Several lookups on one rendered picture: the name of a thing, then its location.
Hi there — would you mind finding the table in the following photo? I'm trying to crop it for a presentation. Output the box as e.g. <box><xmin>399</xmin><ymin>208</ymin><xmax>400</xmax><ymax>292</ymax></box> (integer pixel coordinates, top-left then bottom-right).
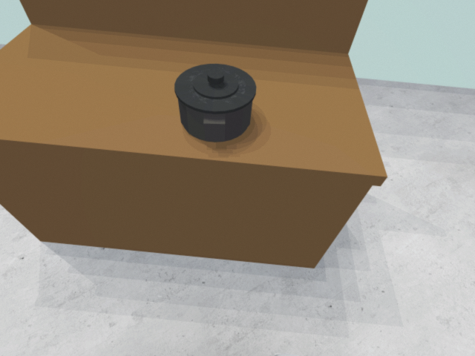
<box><xmin>0</xmin><ymin>0</ymin><xmax>387</xmax><ymax>268</ymax></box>

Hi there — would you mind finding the pot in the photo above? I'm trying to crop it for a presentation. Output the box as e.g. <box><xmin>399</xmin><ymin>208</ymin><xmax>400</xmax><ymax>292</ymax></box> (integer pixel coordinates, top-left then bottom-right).
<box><xmin>178</xmin><ymin>100</ymin><xmax>252</xmax><ymax>142</ymax></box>

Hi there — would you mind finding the lid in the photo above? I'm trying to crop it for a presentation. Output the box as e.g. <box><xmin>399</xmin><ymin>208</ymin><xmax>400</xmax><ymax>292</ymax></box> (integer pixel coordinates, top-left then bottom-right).
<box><xmin>174</xmin><ymin>64</ymin><xmax>256</xmax><ymax>114</ymax></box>

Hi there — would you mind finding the knob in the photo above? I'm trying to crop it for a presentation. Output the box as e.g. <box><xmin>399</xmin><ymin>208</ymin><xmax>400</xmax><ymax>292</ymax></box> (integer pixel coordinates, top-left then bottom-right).
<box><xmin>208</xmin><ymin>70</ymin><xmax>224</xmax><ymax>85</ymax></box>

